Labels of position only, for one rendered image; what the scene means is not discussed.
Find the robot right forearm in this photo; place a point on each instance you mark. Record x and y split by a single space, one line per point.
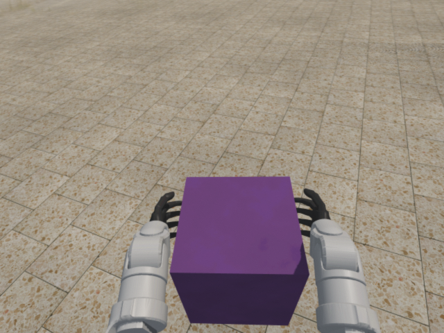
343 304

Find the right robot hand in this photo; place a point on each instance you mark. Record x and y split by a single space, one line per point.
318 209

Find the left robot hand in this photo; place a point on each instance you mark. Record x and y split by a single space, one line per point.
160 213

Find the carton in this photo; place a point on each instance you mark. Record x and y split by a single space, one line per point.
238 256

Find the robot left forearm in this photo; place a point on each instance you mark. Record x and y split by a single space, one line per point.
141 306

